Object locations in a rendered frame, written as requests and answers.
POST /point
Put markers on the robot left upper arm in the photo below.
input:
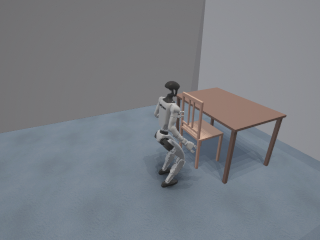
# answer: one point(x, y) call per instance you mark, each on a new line
point(156, 113)

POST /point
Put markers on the robot right upper arm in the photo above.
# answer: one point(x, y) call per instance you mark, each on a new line
point(175, 110)

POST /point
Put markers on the robot right hand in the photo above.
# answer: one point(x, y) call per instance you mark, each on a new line
point(190, 145)

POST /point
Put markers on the robot right forearm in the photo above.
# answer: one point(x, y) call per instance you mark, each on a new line
point(178, 136)

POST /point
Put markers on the table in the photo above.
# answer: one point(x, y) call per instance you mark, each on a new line
point(237, 114)

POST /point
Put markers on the chair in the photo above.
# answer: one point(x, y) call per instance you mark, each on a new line
point(200, 130)

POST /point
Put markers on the robot left shin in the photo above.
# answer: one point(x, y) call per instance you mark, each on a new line
point(168, 159)

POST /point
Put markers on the robot right foot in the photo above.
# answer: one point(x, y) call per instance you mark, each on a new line
point(171, 183)

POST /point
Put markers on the robot left hand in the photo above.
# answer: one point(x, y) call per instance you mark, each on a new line
point(180, 116)

